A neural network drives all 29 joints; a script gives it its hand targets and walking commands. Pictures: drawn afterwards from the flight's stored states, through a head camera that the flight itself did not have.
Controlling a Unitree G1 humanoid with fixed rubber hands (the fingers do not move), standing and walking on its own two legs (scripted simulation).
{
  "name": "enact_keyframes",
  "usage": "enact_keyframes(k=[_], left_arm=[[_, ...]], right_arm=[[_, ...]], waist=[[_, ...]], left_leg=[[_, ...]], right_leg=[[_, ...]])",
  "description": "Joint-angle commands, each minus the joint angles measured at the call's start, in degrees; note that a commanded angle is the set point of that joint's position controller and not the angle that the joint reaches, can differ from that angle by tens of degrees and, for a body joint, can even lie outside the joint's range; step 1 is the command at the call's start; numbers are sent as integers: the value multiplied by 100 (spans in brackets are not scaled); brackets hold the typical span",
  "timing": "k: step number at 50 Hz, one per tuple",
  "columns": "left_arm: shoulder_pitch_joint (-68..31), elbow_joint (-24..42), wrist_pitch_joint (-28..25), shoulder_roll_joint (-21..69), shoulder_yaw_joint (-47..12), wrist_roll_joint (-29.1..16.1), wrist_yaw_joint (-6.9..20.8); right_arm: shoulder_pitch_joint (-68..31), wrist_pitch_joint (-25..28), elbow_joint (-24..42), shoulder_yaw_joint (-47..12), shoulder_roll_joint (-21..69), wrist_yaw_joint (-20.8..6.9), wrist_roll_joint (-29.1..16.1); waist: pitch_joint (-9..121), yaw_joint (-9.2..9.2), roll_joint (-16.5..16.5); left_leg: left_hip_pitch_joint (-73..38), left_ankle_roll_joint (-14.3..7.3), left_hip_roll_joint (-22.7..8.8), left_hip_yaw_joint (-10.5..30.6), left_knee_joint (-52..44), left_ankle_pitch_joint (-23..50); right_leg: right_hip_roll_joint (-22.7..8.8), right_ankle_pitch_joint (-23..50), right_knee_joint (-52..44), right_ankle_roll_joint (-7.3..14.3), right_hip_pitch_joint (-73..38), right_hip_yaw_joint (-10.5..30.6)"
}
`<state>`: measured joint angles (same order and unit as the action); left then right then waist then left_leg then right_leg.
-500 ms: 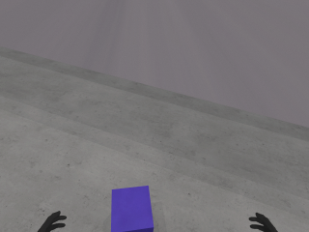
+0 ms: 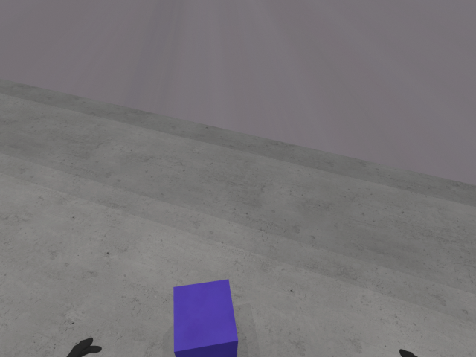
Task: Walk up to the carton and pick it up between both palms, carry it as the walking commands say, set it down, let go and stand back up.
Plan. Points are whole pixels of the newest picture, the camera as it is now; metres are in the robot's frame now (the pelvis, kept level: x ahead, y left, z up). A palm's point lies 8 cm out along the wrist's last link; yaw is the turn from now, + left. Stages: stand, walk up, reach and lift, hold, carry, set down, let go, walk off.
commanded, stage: stand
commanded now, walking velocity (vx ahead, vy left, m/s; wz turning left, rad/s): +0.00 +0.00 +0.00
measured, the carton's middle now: (205, 326) +0.42 +0.11 -0.65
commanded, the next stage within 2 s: none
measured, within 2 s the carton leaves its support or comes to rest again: neither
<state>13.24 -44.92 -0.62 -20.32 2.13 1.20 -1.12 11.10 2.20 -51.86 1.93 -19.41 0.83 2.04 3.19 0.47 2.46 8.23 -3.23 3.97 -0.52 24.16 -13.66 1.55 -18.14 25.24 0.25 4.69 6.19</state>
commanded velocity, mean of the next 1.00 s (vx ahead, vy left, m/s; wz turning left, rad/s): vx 0.00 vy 0.00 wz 0.00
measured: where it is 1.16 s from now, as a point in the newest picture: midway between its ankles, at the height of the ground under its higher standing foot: outside the picture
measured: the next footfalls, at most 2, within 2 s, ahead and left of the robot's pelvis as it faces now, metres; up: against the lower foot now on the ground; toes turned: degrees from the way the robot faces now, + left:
none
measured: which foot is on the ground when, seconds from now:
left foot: down 0.00-1.00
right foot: down 0.00-1.00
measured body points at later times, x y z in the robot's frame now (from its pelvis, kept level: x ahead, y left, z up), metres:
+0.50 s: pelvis -0.03 -0.01 +0.01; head -0.05 +0.00 +0.45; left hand +0.08 +0.30 -0.11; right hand +0.06 -0.32 -0.10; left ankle -0.01 +0.09 -0.74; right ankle -0.05 -0.12 -0.74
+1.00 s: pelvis -0.03 -0.01 +0.01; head -0.05 +0.01 +0.46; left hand +0.07 +0.30 -0.11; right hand +0.05 -0.32 -0.10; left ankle -0.01 +0.09 -0.74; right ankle -0.05 -0.12 -0.74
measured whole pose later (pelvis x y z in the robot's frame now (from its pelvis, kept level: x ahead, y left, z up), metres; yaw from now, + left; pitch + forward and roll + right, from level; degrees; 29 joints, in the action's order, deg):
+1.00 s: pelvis -0.03 -0.01 +0.01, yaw +0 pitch -3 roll +0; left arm 8.7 -58.3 -1.1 -22.4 0.1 0.3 -0.6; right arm 7.6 2.0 -63.0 -0.1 -21.7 0.3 1.1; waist -0.2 0.6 1.8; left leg 6.9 -2.4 2.9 0.6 18.3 -8.0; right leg 2.3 -12.3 19.0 0.5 3.3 6.0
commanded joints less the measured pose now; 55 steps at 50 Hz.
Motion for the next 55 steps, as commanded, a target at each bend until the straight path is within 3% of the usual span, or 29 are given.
enact_keyframes(k=[1, 18, 28, 55], left_arm=[[-382, 313, -131, -882, 209, -14, -24], [-492, -377, -167, -1037, 108, -58, 8], [-640, -635, -162, -1104, 55, -65, 9], [-795, -1100, -119, -1184, -20, -101, 17]], right_arm=[[-379, 89, 222, 211, -1044, 12, -10], [-496, 57, -385, 126, -1186, -32, -53], [-548, 55, -602, 67, -1223, -34, -85], [-675, 32, -900, -40, -1311, -9, -109]], waist=[[-309, 17, -129], [-442, 27, -228], [-427, 33, -120], [-354, 20, -217]], left_leg=[[-250, 111, -957, 927, -414, 1313], [-276, 133, -974, 964, -704, 695], [-319, 116, -999, 959, -768, 812], [-467, 81, -1065, 987, -898, 975]], right_leg=[[-631, 1144, -531, 174, 664, 635], [-630, 629, -911, 196, 654, 699], [-651, 785, -994, 194, 568, 686], [-654, 925, -1053, 162, 480, 576]])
